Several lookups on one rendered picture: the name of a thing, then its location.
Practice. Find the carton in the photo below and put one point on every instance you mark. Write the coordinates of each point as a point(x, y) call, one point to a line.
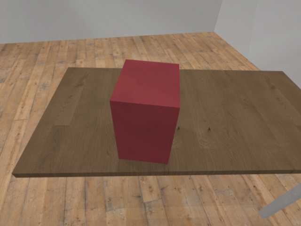
point(145, 105)

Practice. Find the table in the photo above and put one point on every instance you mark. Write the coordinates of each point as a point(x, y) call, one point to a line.
point(231, 122)

